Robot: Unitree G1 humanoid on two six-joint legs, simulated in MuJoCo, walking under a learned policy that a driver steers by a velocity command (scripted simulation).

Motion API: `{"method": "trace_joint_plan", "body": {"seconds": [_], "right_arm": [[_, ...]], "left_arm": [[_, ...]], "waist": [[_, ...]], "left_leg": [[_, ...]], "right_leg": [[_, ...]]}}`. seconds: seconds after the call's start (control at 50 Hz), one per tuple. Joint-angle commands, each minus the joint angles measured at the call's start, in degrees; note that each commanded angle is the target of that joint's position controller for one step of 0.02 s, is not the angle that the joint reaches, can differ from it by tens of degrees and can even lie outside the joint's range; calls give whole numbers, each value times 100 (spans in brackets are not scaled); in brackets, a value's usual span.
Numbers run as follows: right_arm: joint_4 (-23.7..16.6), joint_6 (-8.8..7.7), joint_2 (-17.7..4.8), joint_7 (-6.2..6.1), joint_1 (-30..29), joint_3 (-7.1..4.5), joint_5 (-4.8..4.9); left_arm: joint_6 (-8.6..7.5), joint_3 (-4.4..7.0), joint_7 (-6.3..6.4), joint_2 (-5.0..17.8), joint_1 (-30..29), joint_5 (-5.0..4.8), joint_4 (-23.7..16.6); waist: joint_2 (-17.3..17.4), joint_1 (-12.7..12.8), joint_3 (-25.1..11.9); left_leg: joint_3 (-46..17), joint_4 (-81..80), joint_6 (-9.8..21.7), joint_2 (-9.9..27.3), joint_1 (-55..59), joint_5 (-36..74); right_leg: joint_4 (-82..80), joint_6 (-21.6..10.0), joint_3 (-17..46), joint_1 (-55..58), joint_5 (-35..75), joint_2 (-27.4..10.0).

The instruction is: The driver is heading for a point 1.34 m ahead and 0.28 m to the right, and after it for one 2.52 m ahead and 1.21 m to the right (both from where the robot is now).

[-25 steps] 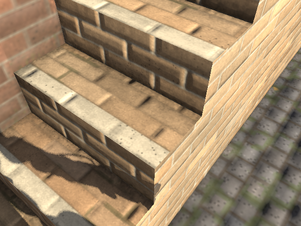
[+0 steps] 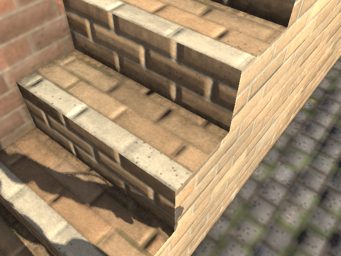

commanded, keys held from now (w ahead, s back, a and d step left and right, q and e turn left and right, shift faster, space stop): w+shift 1.00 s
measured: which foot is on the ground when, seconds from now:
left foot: down 0.00-1.00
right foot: down 0.00-1.00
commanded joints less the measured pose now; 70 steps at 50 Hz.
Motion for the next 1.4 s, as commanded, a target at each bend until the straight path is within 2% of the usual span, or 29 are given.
{"method": "trace_joint_plan", "body": {"seconds": [0.02,1.4], "right_arm": [[-371,-74,-707,-21,-493,-142,9],[-480,-64,-698,-25,-471,-155,2]], "left_arm": [[-75,142,22,669,-521,-10,-381],[-55,176,36,696,-507,-5,-386]], "waist": [[3,-3,-613],[-10,28,-599]], "left_leg": [[-811,245,-227,1222,395,1960],[-883,227,-269,1203,369,2004]], "right_leg": [[86,-79,483,32,1288,-649],[53,-68,516,140,1424,-656]]}}
Velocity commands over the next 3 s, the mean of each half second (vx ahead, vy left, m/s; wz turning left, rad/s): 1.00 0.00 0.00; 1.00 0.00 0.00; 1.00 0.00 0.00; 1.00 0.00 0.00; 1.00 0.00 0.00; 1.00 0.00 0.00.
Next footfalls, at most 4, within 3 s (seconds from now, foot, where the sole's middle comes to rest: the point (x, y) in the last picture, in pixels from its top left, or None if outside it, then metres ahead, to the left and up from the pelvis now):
none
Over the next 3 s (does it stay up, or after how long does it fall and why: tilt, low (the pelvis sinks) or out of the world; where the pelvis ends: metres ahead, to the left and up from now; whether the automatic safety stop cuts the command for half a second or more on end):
stays up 0.00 -0.01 0.00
